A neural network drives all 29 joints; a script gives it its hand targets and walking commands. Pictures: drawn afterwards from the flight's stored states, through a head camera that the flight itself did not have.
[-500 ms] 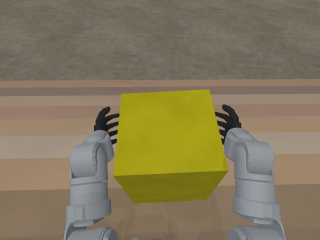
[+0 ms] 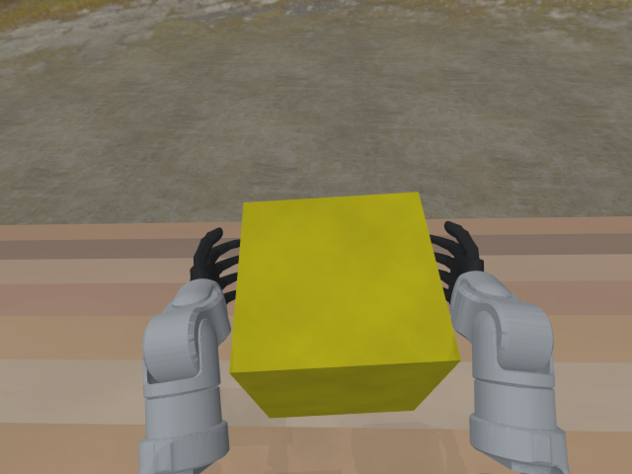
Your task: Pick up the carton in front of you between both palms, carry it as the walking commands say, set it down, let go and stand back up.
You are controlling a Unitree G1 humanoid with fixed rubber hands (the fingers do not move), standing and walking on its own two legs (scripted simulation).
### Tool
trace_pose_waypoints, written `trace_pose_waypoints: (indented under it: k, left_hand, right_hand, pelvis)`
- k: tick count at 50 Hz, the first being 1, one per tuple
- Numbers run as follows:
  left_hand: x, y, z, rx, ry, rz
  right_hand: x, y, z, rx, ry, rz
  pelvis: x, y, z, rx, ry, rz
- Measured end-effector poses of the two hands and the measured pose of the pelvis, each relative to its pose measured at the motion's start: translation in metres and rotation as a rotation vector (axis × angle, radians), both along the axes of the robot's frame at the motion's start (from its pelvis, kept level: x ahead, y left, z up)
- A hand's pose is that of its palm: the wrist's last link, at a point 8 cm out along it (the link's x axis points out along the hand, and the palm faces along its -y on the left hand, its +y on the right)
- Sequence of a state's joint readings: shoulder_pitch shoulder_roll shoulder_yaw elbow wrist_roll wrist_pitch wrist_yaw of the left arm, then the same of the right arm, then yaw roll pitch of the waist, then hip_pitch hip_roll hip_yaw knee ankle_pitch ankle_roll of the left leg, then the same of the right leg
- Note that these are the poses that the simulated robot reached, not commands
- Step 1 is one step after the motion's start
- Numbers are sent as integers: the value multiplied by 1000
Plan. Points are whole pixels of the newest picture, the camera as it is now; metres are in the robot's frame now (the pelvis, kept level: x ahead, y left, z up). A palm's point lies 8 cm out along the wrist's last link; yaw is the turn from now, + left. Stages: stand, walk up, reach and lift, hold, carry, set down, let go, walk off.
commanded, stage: carry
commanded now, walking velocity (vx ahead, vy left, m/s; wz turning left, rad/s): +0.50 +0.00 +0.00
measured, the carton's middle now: (336, 316) +0.33 -0.01 +0.06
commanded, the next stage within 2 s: none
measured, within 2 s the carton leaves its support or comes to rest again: neither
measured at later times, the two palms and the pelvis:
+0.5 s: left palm (286, 203) +0.66 +0.08 -0.01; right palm (431, 206) +0.64 -0.22 -0.02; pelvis +0.33 -0.05 -0.11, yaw -3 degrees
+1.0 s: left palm (318, 173) +0.99 +0.01 -0.15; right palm (421, 165) +1.00 -0.29 -0.15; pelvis +0.66 -0.15 -0.24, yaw -3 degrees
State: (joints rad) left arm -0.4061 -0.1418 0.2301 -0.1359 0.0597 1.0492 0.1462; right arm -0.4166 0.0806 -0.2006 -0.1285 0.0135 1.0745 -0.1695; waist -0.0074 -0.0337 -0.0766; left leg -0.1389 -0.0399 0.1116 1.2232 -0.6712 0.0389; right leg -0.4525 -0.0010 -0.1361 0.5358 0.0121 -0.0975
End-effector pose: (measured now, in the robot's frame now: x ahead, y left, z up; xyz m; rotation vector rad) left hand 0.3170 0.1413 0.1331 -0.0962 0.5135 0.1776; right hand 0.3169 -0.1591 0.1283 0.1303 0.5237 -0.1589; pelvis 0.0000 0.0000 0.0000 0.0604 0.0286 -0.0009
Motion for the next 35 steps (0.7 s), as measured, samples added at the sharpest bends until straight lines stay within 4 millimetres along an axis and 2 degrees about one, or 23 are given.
trace_pose_waypoints:
  k: [3,7,10,15,18,22,24,27,32,35]
  left_hand:
    - [36,2,-32,19,44,37]
    - [75,-2,-77,-5,176,62]
    - [107,-10,-99,-27,224,75]
    - [172,-27,-117,-38,205,61]
    - [218,-34,-122,-22,164,43]
    - [286,-42,-131,-13,78,13]
    - [326,-54,-139,-7,17,-37]
    - [375,-76,-152,19,4,-96]
    - [435,-100,-186,49,101,-109]
    - [467,-108,-206,25,155,-97]
  right_hand:
    - [50,1,-33,0,41,34]
    - [93,-3,-77,16,175,30]
    - [122,-10,-102,42,222,26]
    - [178,-26,-121,52,203,-4]
    - [219,-34,-128,54,162,-13]
    - [282,-43,-137,38,76,-29]
    - [312,-54,-141,22,15,-60]
    - [344,-76,-155,3,4,-103]
    - [390,-101,-191,26,102,-154]
    - [426,-109,-207,36,155,-153]
  pelvis:
    - [37,-12,-25,-24,12,-26]
    - [79,-28,-30,-35,24,-14]
    - [110,-37,-30,-30,32,-6]
    - [169,-46,-34,-24,46,-21]
    - [211,-48,-45,-29,43,-40]
    - [277,-51,-77,-53,11,-48]
    - [312,-52,-104,-61,-4,-66]
    - [353,-53,-127,-42,-4,-57]
    - [417,-59,-142,-25,10,-50]
    - [455,-68,-146,-39,12,-43]
